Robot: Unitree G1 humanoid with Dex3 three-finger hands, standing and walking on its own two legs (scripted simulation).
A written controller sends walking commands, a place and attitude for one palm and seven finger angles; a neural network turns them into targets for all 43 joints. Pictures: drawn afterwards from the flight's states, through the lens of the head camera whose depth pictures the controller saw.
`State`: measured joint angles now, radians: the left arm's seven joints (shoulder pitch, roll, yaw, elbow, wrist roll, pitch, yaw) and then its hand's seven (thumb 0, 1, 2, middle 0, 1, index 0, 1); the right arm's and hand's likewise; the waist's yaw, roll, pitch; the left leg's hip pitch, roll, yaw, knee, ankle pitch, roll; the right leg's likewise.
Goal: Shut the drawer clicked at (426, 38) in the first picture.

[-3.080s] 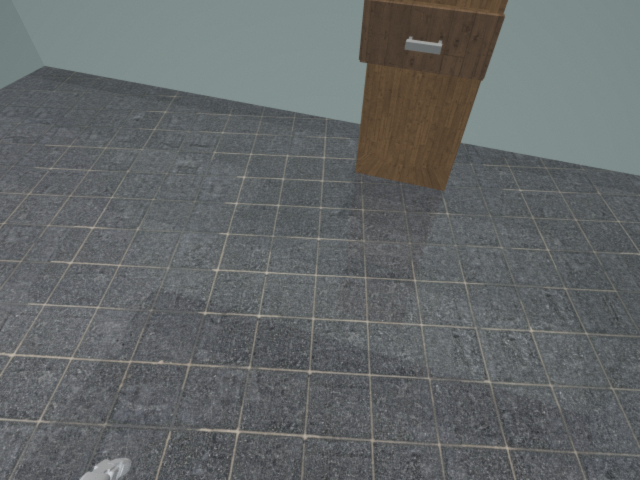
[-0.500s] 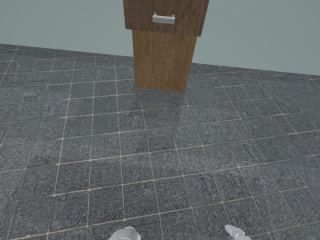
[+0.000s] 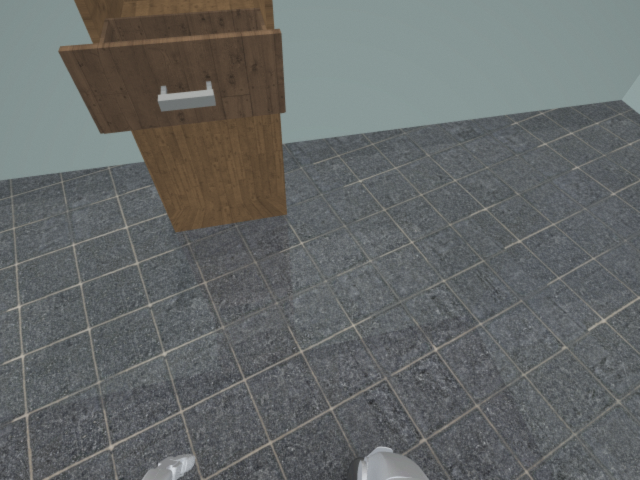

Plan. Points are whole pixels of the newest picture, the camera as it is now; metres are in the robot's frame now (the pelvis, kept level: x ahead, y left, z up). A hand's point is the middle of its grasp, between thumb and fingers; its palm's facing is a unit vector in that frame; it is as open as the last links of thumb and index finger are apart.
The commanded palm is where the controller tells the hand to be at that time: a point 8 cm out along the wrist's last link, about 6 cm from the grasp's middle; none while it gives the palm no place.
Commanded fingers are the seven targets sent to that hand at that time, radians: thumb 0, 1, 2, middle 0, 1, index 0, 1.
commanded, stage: walk to a spot facing it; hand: left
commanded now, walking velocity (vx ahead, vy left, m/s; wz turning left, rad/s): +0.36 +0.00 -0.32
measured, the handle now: (187, 94) +0.80 +0.26 +0.03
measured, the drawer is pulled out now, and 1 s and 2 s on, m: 0.30 0.30 0.30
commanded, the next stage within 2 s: turn to face it in 0.30 s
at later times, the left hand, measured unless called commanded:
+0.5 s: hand (183, 452) +0.19 +0.20 -0.19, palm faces +0.03 -0.99 -0.14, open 7.3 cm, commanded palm none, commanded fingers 0.00 0.90 0.90 -0.20 -0.30 -0.20 -0.30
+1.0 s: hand (196, 337) +0.36 +0.20 -0.15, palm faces +0.10 -0.96 -0.27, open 7.3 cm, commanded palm none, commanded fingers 0.00 0.90 0.90 -0.20 -0.30 -0.20 -0.30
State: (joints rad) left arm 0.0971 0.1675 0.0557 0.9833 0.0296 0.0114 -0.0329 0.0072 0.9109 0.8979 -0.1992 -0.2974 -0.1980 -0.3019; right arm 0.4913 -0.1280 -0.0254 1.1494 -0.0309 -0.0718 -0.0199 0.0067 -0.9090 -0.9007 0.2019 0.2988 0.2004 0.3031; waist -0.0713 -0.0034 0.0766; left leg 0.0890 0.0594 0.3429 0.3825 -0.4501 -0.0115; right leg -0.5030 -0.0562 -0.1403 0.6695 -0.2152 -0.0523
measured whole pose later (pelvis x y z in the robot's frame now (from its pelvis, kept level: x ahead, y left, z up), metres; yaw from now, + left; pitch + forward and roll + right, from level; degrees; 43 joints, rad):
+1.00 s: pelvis +0.27 +0.01 +0.01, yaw +4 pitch -1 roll +1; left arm 0.15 0.15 0.04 1.00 0.01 0.01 0.04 0.01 0.91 0.90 -0.20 -0.30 -0.20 -0.30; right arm 0.28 -0.16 -0.05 1.08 -0.01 0.03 -0.01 0.01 -0.91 -0.90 0.20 0.30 0.20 0.30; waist -0.03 0.05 0.04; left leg -0.30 -0.02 0.05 0.57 -0.28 0.02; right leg -0.25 -0.03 -0.07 0.56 -0.27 0.01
